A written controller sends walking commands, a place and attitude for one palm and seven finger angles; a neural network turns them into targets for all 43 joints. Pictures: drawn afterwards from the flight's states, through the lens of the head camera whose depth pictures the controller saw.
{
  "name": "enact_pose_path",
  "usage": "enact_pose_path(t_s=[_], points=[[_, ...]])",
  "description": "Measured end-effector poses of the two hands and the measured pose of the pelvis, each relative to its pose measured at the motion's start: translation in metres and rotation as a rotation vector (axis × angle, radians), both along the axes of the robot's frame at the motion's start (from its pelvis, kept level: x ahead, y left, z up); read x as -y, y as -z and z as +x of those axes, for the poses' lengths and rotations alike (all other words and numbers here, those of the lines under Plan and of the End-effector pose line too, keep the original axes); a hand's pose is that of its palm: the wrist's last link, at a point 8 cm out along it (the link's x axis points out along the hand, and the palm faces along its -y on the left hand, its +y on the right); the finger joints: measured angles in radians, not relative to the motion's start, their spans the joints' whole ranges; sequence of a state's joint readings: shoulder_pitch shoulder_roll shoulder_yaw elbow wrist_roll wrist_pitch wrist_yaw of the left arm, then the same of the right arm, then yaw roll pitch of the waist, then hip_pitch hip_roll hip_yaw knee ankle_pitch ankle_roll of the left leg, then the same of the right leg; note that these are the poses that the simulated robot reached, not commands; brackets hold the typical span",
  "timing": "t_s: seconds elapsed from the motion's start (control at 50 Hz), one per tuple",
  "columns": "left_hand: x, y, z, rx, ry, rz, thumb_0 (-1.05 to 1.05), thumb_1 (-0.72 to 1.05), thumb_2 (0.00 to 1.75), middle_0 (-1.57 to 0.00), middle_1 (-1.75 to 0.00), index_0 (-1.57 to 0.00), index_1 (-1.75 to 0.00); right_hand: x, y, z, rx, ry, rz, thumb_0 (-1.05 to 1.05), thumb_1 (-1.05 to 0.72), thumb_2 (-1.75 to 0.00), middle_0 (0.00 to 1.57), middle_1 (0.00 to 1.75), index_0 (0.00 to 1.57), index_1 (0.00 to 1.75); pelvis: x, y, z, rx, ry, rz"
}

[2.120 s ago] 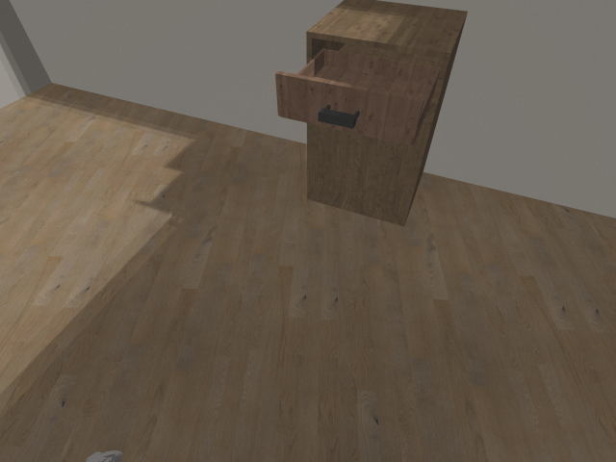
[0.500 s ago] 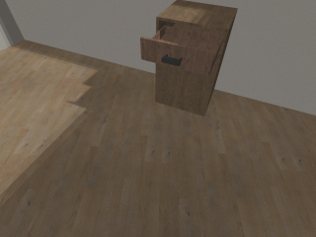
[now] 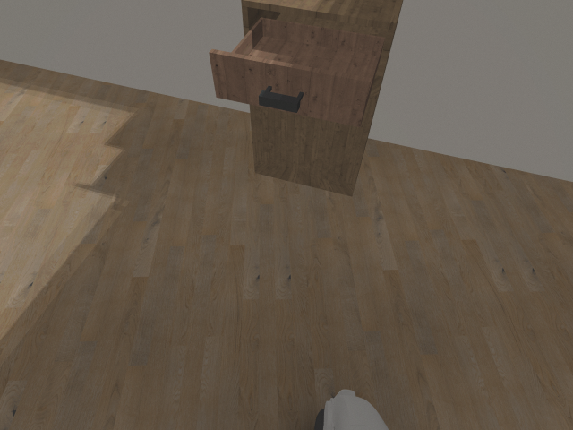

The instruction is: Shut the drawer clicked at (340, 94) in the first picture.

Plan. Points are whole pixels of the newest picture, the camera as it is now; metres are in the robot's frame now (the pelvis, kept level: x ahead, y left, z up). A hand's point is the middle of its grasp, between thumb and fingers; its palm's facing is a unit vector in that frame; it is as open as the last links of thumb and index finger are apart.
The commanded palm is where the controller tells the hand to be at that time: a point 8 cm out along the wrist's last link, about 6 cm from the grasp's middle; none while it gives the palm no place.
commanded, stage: walk to a spot facing it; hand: left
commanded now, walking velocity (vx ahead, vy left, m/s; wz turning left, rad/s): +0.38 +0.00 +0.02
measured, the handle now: (282, 96) +0.91 +0.03 -0.08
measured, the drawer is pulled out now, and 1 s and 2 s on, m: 0.30 0.30 0.30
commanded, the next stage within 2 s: turn to face it in 0.46 s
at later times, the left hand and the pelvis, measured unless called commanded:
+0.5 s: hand (212, 420) +0.16 +0.12 -0.17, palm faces +0.20 -0.97 -0.16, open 7.3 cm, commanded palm none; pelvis +0.20 -0.04 +0.01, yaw +8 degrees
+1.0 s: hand (185, 324) +0.32 +0.20 -0.17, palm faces +0.17 -0.96 -0.20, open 7.3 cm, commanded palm none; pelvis +0.30 +0.00 +0.00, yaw +2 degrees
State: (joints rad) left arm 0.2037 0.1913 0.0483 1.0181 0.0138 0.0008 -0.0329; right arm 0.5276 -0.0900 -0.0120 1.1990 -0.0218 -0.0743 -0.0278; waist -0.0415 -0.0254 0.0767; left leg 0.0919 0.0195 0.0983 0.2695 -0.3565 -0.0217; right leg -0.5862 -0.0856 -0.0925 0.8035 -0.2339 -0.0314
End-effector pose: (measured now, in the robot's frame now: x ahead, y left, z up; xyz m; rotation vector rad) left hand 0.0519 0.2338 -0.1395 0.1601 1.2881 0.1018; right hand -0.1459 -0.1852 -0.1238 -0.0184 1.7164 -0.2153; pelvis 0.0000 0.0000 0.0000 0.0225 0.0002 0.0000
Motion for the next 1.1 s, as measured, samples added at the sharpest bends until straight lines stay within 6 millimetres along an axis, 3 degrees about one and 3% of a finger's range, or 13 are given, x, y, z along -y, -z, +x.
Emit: enact_pose_path(t_s=[0.1, 0.14, 0.18, 0.28, 0.34, 0.4, 0.52, 0.68, 0.74, 0.82, 0.96, 1.1], points=[[0.024, 0.006, 0.1, 0.154, 0.045, 0.034, 0.01, 0.92, 0.9, -0.2, -0.3, -0.2, -0.3, 0.024, 0.023, 0.036, -0.055, 0.03, 0.026, 0.01, -0.9, -0.9, 0.21, 0.3, 0.21, 0.3, 0.026, 0.022, 0.054, 0.011, 0.008, 0.005], [0.032, 0.005, 0.12, 0.195, 0.031, 0.043, 0.01, 0.92, 0.9, -0.2, -0.3, -0.2, -0.3, 0.041, 0.031, 0.069, -0.023, 0.017, 0.02, 0.01, -0.9, -0.9, 0.21, 0.3, 0.21, 0.3, 0.036, 0.024, 0.069, 0.023, -0.001, 0.001], [0.04, 0.002, 0.128, 0.198, 0.008, 0.04, 0.0, 0.92, 0.9, -0.2, -0.3, -0.2, -0.3, 0.059, 0.034, 0.115, 0.059, -0.006, -0.002, 0.01, -0.91, -0.9, 0.21, 0.3, 0.2, 0.3, 0.043, 0.019, 0.083, 0.034, -0.012, -0.002], [0.049, -0.008, 0.126, 0.145, -0.063, 0.046, 0.0, 0.94, 0.9, -0.2, -0.3, -0.2, -0.3, 0.095, 0.025, 0.248, 0.319, -0.092, -0.063, 0.01, -0.91, -0.9, 0.2, 0.3, 0.2, 0.3, 0.051, 0.003, 0.118, 0.033, -0.04, -0.018], [0.051, -0.01, 0.119, 0.099, -0.091, 0.043, 0.0, 0.95, 0.9, -0.2, -0.3, -0.2, -0.3, 0.103, 0.014, 0.318, 0.439, -0.137, -0.078, 0.0, -0.91, -0.9, 0.2, 0.3, 0.2, 0.3, 0.053, -0.003, 0.14, 0.027, -0.059, -0.029], [0.055, -0.007, 0.111, 0.049, -0.135, 0.024, 0.0, 0.94, 0.9, -0.2, -0.3, -0.2, -0.3, 0.101, 0.004, 0.376, 0.514, -0.188, -0.074, 0.0, -0.91, -0.9, 0.2, 0.3, 0.2, 0.3, 0.052, -0.007, 0.163, 0.021, -0.089, -0.039], [0.065, -0.001, 0.092, -0.057, -0.25, -0.024, 0.0, 0.92, 0.9, -0.2, -0.3, -0.2, -0.3, 0.075, -0.007, 0.471, 0.558, -0.331, -0.035, 0.0, -0.91, -0.9, 0.2, 0.3, 0.2, 0.3, 0.041, -0.007, 0.204, 0.009, -0.16, -0.049], [0.053, 0.012, 0.074, -0.249, -0.382, -0.067, 0.01, 0.91, 0.9, -0.2, -0.3, -0.2, -0.3, 0.006, 0.005, 0.578, 0.621, -0.496, -0.003, 0.01, -0.91, -0.9, 0.2, 0.3, 0.2, 0.3, 0.0, 0.01, 0.262, 0.002, -0.207, -0.053], [0.037, 0.013, 0.086, -0.29, -0.361, -0.058, 0.01, 0.91, 0.9, -0.2, -0.3, -0.2, -0.3, -0.011, 0.003, 0.588, 0.647, -0.464, -0.002, 0.0, -0.91, -0.9, 0.2, 0.3, 0.2, 0.3, -0.01, 0.009, 0.275, 0.023, -0.18, -0.034], [0.014, 0.01, 0.129, -0.244, -0.313, -0.031, 0.01, 0.91, 0.9, -0.2, -0.3, -0.2, -0.3, -0.013, -0.006, 0.578, 0.653, -0.367, -0.022, -0.01, -0.92, -0.9, 0.2, 0.3, 0.21, 0.3, -0.013, -0.001, 0.287, 0.041, -0.138, -0.028], [-0.009, 0.001, 0.225, -0.057, -0.227, 0.013, 0.01, 0.91, 0.9, -0.2, -0.3, -0.2, -0.3, 0.025, -0.007, 0.561, 0.611, -0.281, -0.084, -0.03, -0.94, -0.9, 0.21, 0.3, 0.21, 0.3, -0.006, -0.004, 0.296, 0.04, -0.065, -0.015], [0.006, -0.014, 0.305, 0.071, -0.068, 0.083, 0.01, 0.91, 0.9, -0.2, -0.3, -0.2, -0.3, 0.075, 0.024, 0.518, 0.524, -0.131, -0.079, -0.01, -0.92, -0.9, 0.21, 0.3, 0.2, 0.3, 0.022, 0.006, 0.302, 0.035, 0.026, 0.019]])
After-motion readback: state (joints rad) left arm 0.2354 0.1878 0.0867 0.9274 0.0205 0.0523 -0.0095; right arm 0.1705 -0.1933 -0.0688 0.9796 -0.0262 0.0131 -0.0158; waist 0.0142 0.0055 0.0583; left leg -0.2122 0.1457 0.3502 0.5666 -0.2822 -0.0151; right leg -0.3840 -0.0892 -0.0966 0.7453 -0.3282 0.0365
